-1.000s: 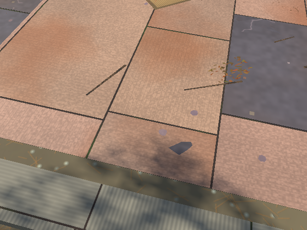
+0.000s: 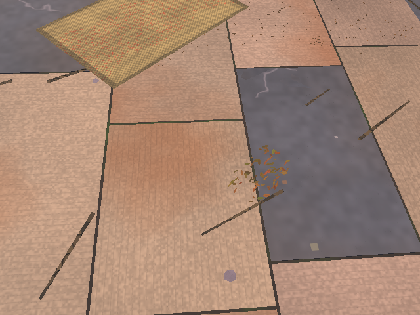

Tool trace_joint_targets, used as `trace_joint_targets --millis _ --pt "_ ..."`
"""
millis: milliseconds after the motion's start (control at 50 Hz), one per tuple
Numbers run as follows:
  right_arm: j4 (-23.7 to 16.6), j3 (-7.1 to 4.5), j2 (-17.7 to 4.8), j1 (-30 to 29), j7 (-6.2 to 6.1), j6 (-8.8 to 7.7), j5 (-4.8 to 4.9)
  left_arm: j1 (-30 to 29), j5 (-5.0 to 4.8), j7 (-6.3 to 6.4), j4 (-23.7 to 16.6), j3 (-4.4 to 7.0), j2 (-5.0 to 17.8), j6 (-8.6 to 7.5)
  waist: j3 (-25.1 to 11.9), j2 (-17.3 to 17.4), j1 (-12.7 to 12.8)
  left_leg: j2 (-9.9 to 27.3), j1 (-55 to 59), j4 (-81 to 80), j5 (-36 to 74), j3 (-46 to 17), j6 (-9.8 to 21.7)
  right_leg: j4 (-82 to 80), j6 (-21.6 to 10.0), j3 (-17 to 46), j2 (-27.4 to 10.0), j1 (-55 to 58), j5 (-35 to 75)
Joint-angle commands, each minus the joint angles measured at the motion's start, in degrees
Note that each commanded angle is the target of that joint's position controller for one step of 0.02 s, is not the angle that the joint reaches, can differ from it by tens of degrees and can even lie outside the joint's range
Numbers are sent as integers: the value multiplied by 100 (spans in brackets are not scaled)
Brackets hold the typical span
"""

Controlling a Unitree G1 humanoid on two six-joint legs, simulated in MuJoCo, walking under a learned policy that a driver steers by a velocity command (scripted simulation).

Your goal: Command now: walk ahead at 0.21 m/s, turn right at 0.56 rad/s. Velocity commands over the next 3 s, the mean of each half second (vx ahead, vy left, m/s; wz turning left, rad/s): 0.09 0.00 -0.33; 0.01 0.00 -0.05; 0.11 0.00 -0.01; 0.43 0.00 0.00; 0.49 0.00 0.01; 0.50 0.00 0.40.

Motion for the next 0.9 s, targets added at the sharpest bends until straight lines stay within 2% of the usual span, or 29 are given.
trace_joint_targets --millis 20,60,80,100,120,140,160,180,200,220,240,300,420,500,540,580,600,620,640,660,680,720,740,800,900 --pt "-337 -242 -1017 -111 -68 38 49 147 57 -4 -361 44 255 -75 -356 1052 230 1366 236 340 5429 -265 458 -572 -194 -360 308 771 -263" --pt "-402 -304 -1137 -263 -103 161 79 705 72 46 -245 132 429 -141 -634 1019 444 1400 402 1330 5626 -279 394 -987 -369 -353 543 1230 -608" --pt "-442 -323 -1155 -362 -88 243 123 1178 101 107 -114 185 495 -213 -912 748 688 1300 246 2303 5057 -195 248 -1601 -464 -319 670 1847 -205" --pt "-504 -322 -1148 -288 -63 277 125 1551 158 196 -51 280 810 -300 -1169 213 914 1049 -616 3636 3259 -241 -26 -2003 -610 374 254 2807 1214" --pt "-778 -185 -447 60 -28 323 -2 1380 118 249 -136 418 1475 -322 -1351 -823 333 238 -2311 5220 -1926 -392 -266 -1199 -1101 2185 -1365 3907 5326" --pt "-866 -164 -550 281 -17 430 23 1624 -154 250 -277 499 1678 -234 -2300 -789 584 -247 -2867 6072 -2088 -1515 -388 -1798 -2080 3559 -1981 4275 5019" --pt "-787 -174 -633 56 -20 493 12 1308 -212 295 -364 411 1317 -145 -1830 -147 513 58 -3096 6150 -1627 -1747 -396 -2153 -2027 3056 -1898 3775 3612" --pt "-832 -160 -624 -334 -8 471 -2 916 -224 334 -401 268 891 -105 -1100 -32 443 152 -3123 5861 -1197 -1782 -359 -2412 -1809 2636 -1586 2991 2816" --pt "-833 -177 -668 -522 -10 460 -45 711 -198 348 -371 165 623 -107 -691 100 300 253 -3017 5425 -899 -1854 -335 -2585 -1498 2312 -1259 2518 2529" --pt "-830 -196 -710 -476 -5 526 -105 653 -206 368 -364 125 510 -125 -612 16 200 288 -2744 5116 -705 -1882 -319 -2679 -1315 2023 -1045 2220 2477" --pt "-771 -196 -698 -358 0 610 -128 655 -159 363 -340 94 488 -160 -710 -5 139 228 -2489 4999 -567 -1868 -289 -2711 -1187 1843 -941 2082 2552" --pt "-678 -157 -559 -234 26 729 -50 752 -75 330 -316 106 677 -271 -969 -1 90 85 -2289 4644 -369 -1888 -249 -2780 -1024 1639 -824 2149 2556" --pt "-709 -127 -565 -785 25 862 -53 857 -67 355 -264 30 627 -181 -650 -375 325 60 -2275 3281 -283 -1922 -308 -3299 -799 1796 -684 2164 -403" --pt "-625 -90 -543 -780 -9 839 -5 860 -20 356 -186 15 654 -113 -442 -499 390 -126 -1729 2311 -649 -1784 -202 -3344 -849 1942 -694 1981 -1275" --pt "-548 -67 -514 -657 -39 788 25 877 -15 367 -126 6 652 -85 -407 -447 392 -200 -1444 1771 -696 -1727 -102 -3253 -877 2052 -744 1965 -1296" --pt "-373 -20 -394 -291 -64 710 40 820 -84 399 -59 -8 636 -51 -385 -273 206 -262 -777 560 5 -1633 47 -3064 -696 2017 -662 1755 -1320" --pt "-334 -7 -442 -226 -76 644 3 919 -111 414 2 -32 553 -53 -332 -105 197 -92 -403 -23 449 -1895 136 -2990 -461 2006 -578 1517 -1376" --pt "-351 -7 -631 -192 -95 564 -84 1005 -137 401 -2 -96 339 -84 -374 303 290 542 -210 -380 334 -2625 280 -2685 -201 1833 -383 1339 -1321" --pt "-412 -35 -895 -590 -88 519 -40 1108 -217 376 -6 -112 177 -114 -184 884 618 1007 -807 -517 296 -3220 513 -2518 -10 1176 263 1512 -1045" --pt "-429 47 -574 -914 -35 464 -10 882 -150 361 101 -116 255 -124 -51 849 569 1025 -1560 -636 86 -3176 496 -2455 32 1041 322 2205 -582" --pt "-414 94 -470 -993 -17 407 -10 849 -105 344 159 -113 274 -143 -111 883 581 790 -1710 -650 -72 -2951 318 -2495 19 1129 227 2629 -265" --pt "-270 78 -561 -760 -35 359 17 888 -107 335 301 -61 481 -173 -198 863 500 468 -1578 -599 -99 -2645 147 -2468 -53 1244 66 2851 -31" --pt "-203 75 -569 -669 -54 353 33 923 -104 333 366 -64 486 -186 -180 769 486 418 -1439 -528 25 -2584 151 -2487 -79 1287 12 2762 -18" --pt "-47 85 -520 -458 -57 380 22 978 -135 370 630 -110 353 -193 -90 348 386 388 -1104 -362 297 -2505 224 -2629 -55 1335 -19 2459 -117" --pt "193 106 -491 -380 -61 387 19 1007 -150 413 999 -134 315 -174 -61 216 333 375 -957 -343 472 -2479 263 -2697 -11 1345 -38 2467 -31"
Next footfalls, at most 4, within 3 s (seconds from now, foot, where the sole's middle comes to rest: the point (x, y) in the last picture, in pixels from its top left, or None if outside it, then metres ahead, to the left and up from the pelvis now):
0.10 right None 0.18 -0.08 -0.78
0.62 left None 0.13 0.11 -0.78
1.60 right None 0.27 -0.14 -0.78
2.10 left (210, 258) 0.64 -0.02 -0.78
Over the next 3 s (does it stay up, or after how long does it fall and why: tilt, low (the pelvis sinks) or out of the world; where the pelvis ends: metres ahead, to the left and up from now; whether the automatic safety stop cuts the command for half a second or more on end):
stays up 0.94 -0.17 0.00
